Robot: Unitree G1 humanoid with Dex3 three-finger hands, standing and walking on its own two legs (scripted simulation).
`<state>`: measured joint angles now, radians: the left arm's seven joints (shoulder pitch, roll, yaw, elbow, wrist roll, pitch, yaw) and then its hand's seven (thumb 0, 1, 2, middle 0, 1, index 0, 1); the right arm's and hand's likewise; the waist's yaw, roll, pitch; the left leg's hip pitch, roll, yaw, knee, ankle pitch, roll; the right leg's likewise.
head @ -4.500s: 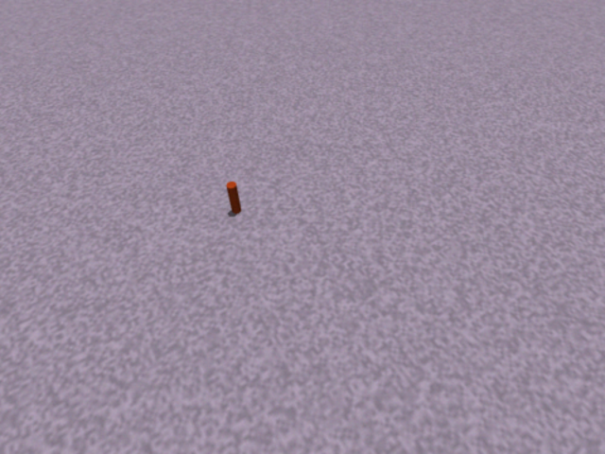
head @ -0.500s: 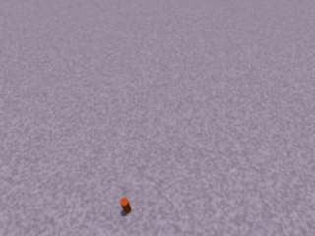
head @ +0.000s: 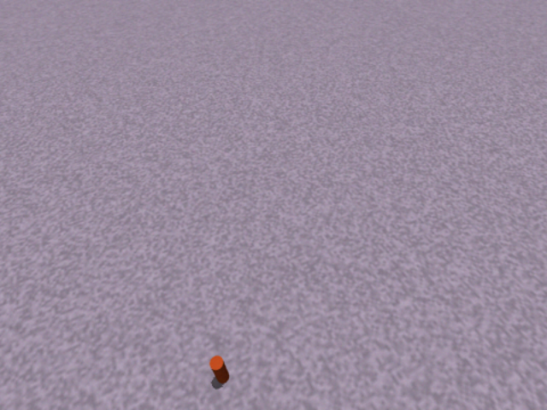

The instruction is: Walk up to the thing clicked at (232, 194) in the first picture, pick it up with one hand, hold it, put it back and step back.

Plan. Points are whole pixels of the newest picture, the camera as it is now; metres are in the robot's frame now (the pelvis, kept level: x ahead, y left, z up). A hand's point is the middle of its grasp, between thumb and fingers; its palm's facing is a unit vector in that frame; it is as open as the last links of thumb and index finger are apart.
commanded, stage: walk up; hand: left
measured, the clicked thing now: (220, 370) +0.37 +0.20 -0.70
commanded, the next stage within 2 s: stand in 0.62 s
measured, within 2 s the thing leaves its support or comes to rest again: neither
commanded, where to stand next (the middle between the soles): +0.02 +0.00 m, yaw -1 degrees
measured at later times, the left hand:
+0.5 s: hand out of the picture +0.10 +0.25 -0.15, palm faces -0.03 -0.94 -0.34, open 7.4 cm
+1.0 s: hand out of the picture +0.09 +0.26 -0.15, palm faces -0.02 -0.94 -0.35, open 7.4 cm
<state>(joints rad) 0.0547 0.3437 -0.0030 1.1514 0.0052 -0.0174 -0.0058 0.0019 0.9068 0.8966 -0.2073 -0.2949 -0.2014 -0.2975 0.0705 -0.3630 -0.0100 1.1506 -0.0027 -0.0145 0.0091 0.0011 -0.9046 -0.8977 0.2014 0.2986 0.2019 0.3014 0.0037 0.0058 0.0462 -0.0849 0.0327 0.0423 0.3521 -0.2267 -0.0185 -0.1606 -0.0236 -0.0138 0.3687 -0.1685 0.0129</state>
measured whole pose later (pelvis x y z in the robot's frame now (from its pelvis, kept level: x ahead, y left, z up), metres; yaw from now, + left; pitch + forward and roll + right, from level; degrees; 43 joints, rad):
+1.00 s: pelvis +0.00 +0.00 +0.00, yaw +0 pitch -2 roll +0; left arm 0.07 0.35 0.00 1.15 0.01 -0.01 0.00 0.00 0.91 0.90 -0.21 -0.29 -0.20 -0.30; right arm 0.08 -0.35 -0.01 1.14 -0.01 -0.01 0.01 0.00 -0.90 -0.90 0.20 0.30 0.20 0.30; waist 0.00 0.00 0.06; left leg -0.06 0.03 0.04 0.30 -0.20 -0.02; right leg -0.13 -0.03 -0.02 0.30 -0.14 0.02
